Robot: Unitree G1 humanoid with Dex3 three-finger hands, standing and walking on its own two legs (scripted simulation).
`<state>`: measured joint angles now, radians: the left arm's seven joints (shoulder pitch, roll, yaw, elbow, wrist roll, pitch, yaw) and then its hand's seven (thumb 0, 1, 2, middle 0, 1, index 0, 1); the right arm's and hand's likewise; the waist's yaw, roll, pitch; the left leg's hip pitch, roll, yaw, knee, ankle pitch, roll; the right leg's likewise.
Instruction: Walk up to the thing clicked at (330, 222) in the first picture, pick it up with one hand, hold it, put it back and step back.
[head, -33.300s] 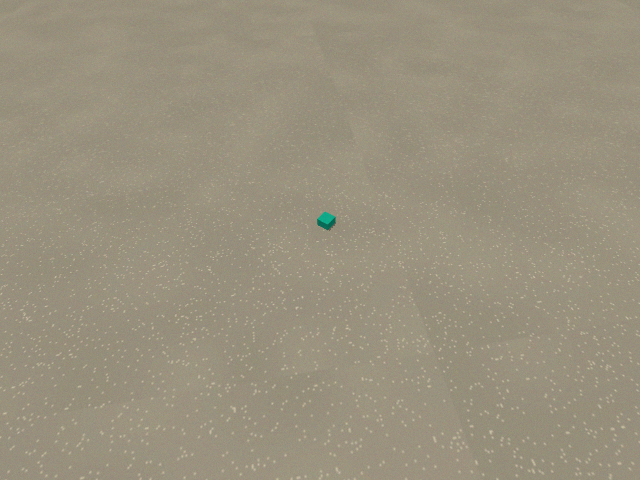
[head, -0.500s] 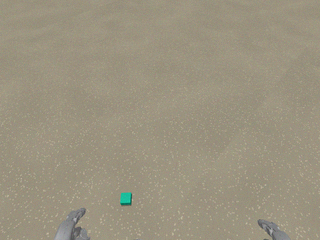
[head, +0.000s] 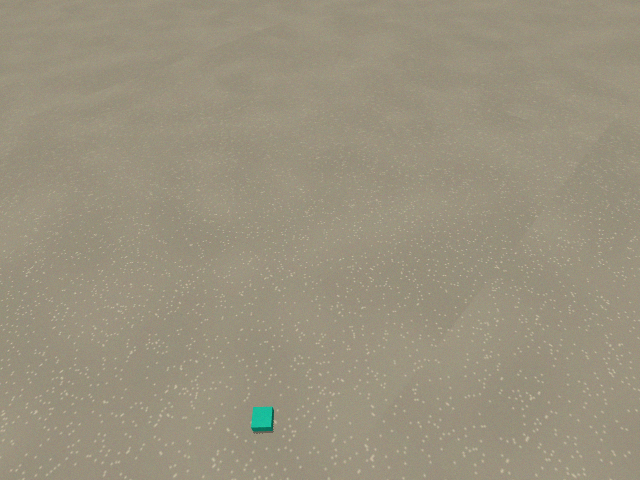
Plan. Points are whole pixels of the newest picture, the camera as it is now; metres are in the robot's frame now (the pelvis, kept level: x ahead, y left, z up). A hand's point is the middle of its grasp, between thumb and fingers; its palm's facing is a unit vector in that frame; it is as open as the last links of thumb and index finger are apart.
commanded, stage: stand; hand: left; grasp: from above
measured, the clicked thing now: (262, 418) +0.45 +0.25 -0.76
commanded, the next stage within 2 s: step back in 1.82 s
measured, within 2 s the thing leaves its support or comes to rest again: neither
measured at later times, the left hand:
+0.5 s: hand out of the picture +0.05 +0.24 -0.16, palm faces +0.02 -0.94 -0.34, open 7.4 cm
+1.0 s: hand out of the picture +0.08 +0.23 -0.15, palm faces +0.02 -0.94 -0.34, open 7.4 cm
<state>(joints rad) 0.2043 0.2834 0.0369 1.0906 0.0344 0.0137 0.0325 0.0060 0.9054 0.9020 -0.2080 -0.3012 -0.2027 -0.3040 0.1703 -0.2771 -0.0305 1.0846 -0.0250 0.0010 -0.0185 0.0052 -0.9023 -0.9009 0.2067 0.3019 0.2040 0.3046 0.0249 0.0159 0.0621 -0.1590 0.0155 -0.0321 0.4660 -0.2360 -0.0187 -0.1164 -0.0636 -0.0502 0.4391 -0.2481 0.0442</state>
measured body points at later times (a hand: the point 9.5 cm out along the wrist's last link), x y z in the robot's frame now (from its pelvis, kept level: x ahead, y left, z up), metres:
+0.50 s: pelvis +0.00 -0.01 +0.01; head +0.00 -0.01 +0.45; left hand +0.05 +0.29 -0.13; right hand +0.06 -0.30 -0.14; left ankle +0.01 +0.13 -0.74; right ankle +0.00 -0.15 -0.74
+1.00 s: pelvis +0.01 -0.02 +0.01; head +0.01 -0.02 +0.46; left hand +0.08 +0.28 -0.13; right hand +0.08 -0.31 -0.13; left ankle +0.02 +0.13 -0.74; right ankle +0.00 -0.15 -0.74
